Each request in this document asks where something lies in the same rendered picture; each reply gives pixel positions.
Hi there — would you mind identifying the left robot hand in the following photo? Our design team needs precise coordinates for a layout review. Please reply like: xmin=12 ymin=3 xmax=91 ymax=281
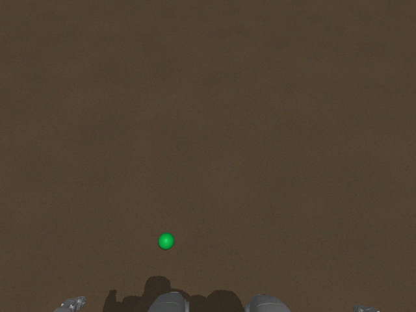
xmin=54 ymin=296 xmax=86 ymax=312

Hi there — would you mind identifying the ball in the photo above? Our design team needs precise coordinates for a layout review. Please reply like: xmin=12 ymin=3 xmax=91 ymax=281
xmin=158 ymin=233 xmax=174 ymax=250

